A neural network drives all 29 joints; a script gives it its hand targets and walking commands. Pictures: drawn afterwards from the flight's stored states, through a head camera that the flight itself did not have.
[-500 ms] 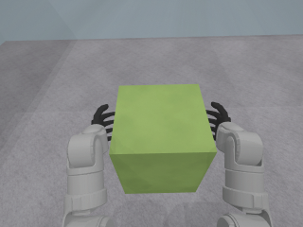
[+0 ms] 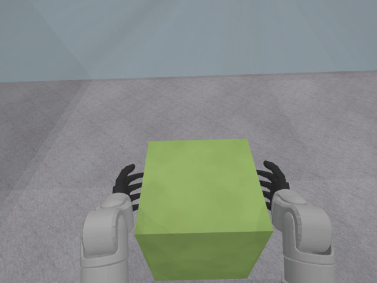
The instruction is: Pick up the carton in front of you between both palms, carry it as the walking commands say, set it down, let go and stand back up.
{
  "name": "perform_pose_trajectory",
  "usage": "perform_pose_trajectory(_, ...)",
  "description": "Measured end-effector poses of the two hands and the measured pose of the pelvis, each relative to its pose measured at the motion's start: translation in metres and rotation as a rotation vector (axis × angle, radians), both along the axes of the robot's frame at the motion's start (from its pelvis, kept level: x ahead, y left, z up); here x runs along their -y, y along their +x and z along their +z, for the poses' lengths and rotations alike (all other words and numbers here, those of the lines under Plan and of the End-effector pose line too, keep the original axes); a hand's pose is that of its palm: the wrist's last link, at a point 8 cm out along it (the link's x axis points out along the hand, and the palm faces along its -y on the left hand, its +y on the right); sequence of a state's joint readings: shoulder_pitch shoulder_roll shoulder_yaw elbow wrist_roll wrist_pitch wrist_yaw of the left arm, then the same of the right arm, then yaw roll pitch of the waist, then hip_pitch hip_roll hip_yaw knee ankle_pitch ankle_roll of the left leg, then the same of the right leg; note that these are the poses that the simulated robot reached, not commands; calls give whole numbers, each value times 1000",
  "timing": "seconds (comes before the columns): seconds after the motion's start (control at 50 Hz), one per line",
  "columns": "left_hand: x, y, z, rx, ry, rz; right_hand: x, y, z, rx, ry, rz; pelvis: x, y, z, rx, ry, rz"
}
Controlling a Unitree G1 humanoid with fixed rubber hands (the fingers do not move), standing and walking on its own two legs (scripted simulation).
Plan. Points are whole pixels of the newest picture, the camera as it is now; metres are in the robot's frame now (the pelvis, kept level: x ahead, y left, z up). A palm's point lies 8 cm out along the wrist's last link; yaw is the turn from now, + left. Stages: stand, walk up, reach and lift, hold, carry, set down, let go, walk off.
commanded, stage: carry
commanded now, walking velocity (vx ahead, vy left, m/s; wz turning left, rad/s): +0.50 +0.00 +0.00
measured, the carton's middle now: (199, 212) +0.28 +0.00 +0.02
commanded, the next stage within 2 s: none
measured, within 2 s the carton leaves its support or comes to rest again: neither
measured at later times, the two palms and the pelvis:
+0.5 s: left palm (148, 106) +0.56 +0.14 +0.11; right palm (252, 103) +0.57 -0.16 +0.12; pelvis +0.31 -0.01 +0.01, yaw +0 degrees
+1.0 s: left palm (157, 78) +0.75 +0.14 +0.11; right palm (242, 74) +0.75 -0.16 +0.12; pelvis +0.49 -0.02 +0.02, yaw +1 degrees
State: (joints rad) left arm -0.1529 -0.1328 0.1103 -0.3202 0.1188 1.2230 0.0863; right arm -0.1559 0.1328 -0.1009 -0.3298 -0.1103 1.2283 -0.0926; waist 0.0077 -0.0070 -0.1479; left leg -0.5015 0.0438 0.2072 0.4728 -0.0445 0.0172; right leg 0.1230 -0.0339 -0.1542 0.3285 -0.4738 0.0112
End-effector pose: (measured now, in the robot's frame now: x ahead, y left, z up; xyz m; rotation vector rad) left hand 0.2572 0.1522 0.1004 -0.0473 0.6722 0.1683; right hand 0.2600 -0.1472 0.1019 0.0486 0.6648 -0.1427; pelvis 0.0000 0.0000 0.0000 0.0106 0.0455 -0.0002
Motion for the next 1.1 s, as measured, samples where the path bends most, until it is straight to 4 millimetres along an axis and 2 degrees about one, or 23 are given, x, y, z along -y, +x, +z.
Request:
perform_pose_trajectory(0.04, -7, 30, -14, -28, -14, -9, -7, 27, -10, -28, -22, -2, -8, 27, -5, 2, 17, -6)
perform_pose_trajectory(0.12, -14, 71, -26, -128, -23, -27, -14, 62, -21, -129, -25, -24, -19, 66, 10, -5, -7, -27)
perform_pose_trajectory(0.2, -15, 111, -22, -143, -19, -51, -15, 96, -15, -145, -32, -38, -24, 107, 24, -12, -26, -24)
perform_pose_trajectory(0.28, -16, 154, -10, -109, -16, -50, -16, 142, -3, -111, -35, -31, -23, 154, 32, -20, -36, -16)
perform_pose_trajectory(0.36, -13, 203, 4, -53, -15, -30, -13, 196, 11, -55, -33, -13, -16, 206, 32, -19, -34, -8)
perform_pose_trajectory(0.44, -3, 260, 15, 5, -12, -10, -3, 258, 19, 4, -24, 3, -2, 263, 25, -13, -23, -5)
perform_pose_trajectory(0.52, 15, 323, 11, 37, 0, 7, 15, 324, 9, 35, -3, 14, 17, 325, 5, 6, -5, 12)
perform_pose_trajectory(0.58, 27, 362, 2, -12, 34, 3, 27, 365, -7, -12, 33, 9, 26, 354, 3, -1, -22, 21)
perform_pose_trajectory(0.68, 31, 396, -3, -98, 35, 24, 31, 402, -16, -99, 54, 14, 34, 386, 18, -13, -3, 36)
perform_pose_trajectory(0.76, 30, 422, 5, -69, 32, 29, 29, 430, -7, -70, 48, 21, 34, 411, 23, -15, 0, 28)
perform_pose_trajectory(0.84, 25, 449, 14, -10, 22, 14, 25, 453, 8, -10, 30, 12, 28, 439, 20, 1, -21, 19)
perform_pose_trajectory(0.94, 18, 476, 14, -18, -8, 10, 18, 479, 16, -19, -9, 17, 22, 476, 20, 5, -13, 12)
perform_pose_trajectory(1.02, 14, 494, 10, -29, -12, 8, 14, 497, 14, -30, -11, 14, 18, 494, 18, -1, -9, 9)
perform_pose_trajectory(1.1, 11, 505, 6, -40, -10, 5, 11, 507, 9, -41, -8, 10, 13, 503, 15, -7, -8, 7)
